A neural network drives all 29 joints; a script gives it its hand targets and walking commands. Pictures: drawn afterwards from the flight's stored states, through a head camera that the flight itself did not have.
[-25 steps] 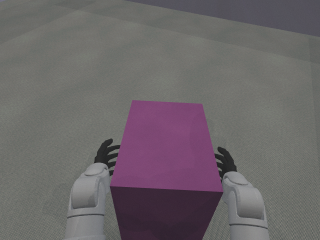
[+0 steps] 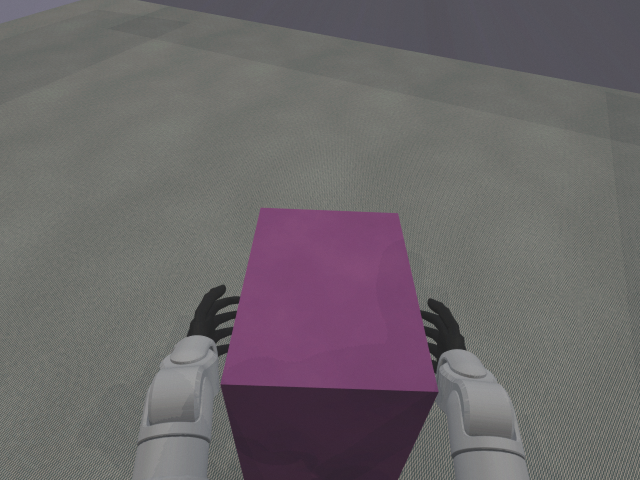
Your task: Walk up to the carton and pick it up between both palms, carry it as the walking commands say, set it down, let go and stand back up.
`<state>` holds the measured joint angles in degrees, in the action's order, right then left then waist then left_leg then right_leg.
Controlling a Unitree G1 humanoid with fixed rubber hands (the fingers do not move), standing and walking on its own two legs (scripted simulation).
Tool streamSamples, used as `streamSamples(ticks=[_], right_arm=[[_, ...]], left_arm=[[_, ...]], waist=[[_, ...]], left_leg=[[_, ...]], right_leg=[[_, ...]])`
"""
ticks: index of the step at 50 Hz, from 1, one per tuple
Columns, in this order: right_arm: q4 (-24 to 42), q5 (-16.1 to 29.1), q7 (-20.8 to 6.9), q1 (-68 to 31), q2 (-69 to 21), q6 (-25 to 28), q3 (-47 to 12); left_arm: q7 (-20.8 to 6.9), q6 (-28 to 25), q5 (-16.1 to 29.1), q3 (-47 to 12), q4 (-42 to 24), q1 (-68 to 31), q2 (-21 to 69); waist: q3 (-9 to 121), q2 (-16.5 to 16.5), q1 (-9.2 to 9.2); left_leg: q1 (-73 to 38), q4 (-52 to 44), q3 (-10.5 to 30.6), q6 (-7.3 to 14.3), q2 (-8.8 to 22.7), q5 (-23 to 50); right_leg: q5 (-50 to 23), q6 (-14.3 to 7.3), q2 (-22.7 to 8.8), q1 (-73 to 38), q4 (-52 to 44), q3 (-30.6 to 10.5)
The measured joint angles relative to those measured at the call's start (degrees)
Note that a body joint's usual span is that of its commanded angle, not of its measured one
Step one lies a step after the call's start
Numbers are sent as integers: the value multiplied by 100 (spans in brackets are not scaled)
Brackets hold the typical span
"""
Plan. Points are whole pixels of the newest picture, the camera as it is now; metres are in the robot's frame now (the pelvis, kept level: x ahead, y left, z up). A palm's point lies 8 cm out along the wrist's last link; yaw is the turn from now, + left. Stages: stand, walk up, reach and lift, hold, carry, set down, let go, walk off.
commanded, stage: set down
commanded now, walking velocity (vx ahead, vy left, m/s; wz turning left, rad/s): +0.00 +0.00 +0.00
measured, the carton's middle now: (324, 341) +0.32 +0.02 -0.05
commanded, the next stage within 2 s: none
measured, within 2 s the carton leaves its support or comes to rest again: neither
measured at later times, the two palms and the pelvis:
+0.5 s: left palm (209, 338) +0.30 +0.19 -0.03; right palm (420, 363) +0.29 -0.12 -0.05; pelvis -0.03 +0.05 -0.03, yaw +0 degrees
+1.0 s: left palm (229, 355) +0.33 +0.18 -0.14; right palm (411, 373) +0.32 -0.13 -0.15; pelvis -0.02 +0.03 -0.07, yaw +1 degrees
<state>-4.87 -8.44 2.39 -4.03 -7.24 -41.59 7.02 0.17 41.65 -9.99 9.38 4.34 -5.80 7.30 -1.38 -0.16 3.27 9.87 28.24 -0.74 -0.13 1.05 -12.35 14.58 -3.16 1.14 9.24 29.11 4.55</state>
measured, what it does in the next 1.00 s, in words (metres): lowers itself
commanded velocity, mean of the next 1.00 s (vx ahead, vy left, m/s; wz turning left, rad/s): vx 0.00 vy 0.00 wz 0.00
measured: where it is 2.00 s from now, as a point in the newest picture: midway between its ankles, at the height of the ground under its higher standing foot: outside the picture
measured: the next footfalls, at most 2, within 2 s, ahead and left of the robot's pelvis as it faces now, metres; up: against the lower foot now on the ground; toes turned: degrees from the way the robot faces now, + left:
none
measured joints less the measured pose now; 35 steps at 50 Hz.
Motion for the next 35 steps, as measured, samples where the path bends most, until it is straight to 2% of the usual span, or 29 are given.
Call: streamSamples(ticks=[8, 13, 17, 24, 30, 35], right_arm=[[-1233, -237, -28, -827, -84, 363, 440], [-1904, -427, -86, -1277, -185, 885, 882], [-2107, -460, -188, -1500, -149, 1296, 1210], [-2363, -512, -612, -2000, 126, 1782, 1522], [-2432, -771, -681, -2192, 41, 1823, 1780], [-2467, -857, -742, -2213, 88, 1963, 1720]], left_arm=[[-103, -364, -236, 606, 1105, -730, 35], [-148, -737, -383, 839, 1739, -1249, -40], [-148, -1228, -520, 1080, 2119, -1577, 101], [167, -1715, -561, 1235, 2136, -1923, 389], [109, -1882, -590, 1555, 2417, -2170, 434], [81, -2090, -687, 1485, 2429, -2100, 424]], waist=[[-474, -72, 19], [-685, -101, -10], [-606, -34, -7], [-516, 159, -279], [-373, 113, -289], [-359, 0, -245]], left_leg=[[121, 396, -102, 85, -67, -175], [580, 806, -131, 113, -83, -265], [1139, 1173, -159, 180, -99, -369], [1908, 1526, -132, 292, -258, -418], [2286, 1666, -281, 350, -287, -513], [2737, 1797, -300, 332, -277, -565]], right_leg=[[74, 71, -59, 174, 417, -147], [120, 113, -84, 606, 756, -186], [172, 151, -106, 1131, 1044, -218], [264, 249, -61, 1877, 1413, -513], [371, 322, -83, 2347, 1667, -672], [431, 328, -72, 2821, 1832, -693]])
